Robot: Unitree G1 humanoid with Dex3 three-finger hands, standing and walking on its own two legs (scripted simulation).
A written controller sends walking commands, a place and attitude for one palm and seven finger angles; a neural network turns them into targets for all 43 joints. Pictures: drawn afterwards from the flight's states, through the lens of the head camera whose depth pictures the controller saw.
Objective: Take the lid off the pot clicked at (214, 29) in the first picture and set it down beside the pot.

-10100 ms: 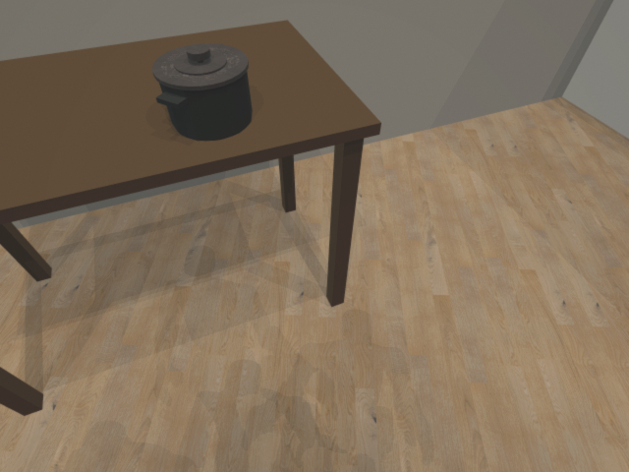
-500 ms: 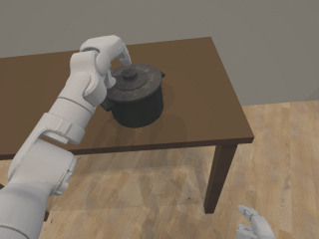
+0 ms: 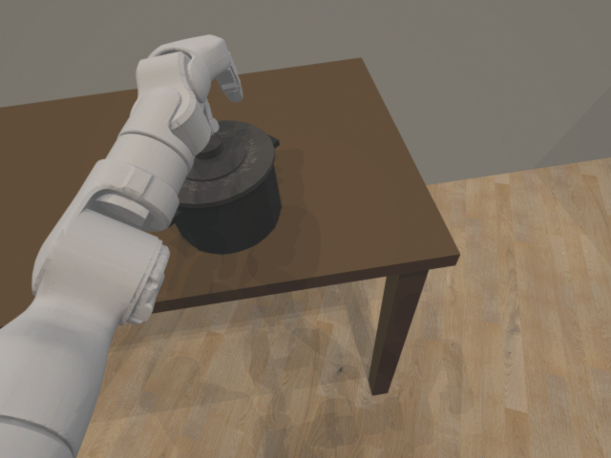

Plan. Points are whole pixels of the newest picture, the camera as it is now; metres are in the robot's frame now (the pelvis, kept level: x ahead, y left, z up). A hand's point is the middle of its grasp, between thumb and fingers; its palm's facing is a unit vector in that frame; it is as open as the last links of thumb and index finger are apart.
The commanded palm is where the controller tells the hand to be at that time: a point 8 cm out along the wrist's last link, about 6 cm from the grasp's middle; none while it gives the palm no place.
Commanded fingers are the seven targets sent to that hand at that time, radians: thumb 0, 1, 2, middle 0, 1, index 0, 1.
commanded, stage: move the open hand above the knob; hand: left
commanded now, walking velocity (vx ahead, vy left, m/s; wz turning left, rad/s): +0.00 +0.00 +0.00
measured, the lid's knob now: (207, 146) +0.50 +0.12 +0.16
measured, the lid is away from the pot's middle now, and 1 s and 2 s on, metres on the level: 0.00 0.00 0.00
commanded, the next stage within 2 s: lower the open fingers around the knob in 0.62 s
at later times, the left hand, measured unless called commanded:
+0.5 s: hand (187, 119) +0.46 +0.12 +0.23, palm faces -0.22 -0.06 -0.97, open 9.8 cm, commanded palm +0.45 +0.12 +0.29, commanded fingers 0.00 -0.37 1.71 -0.89 -0.08 -0.89 -0.08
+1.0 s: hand (199, 128) +0.47 +0.11 +0.21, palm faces -0.32 -0.14 -0.94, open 9.8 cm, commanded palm +0.45 +0.12 +0.27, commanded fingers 0.00 -0.37 1.71 -0.89 -0.08 -0.89 -0.08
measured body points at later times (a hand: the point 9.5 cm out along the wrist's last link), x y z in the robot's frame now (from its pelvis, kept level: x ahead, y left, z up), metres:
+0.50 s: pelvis -0.01 +0.01 +0.00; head +0.01 -0.02 +0.45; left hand +0.47 +0.12 +0.28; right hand +0.13 -0.23 -0.13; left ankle +0.03 +0.10 -0.74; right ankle -0.07 -0.10 -0.74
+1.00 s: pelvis +0.00 +0.01 +0.00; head +0.02 -0.03 +0.45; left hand +0.48 +0.11 +0.26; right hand +0.06 -0.26 -0.14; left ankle +0.03 +0.10 -0.74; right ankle -0.07 -0.10 -0.74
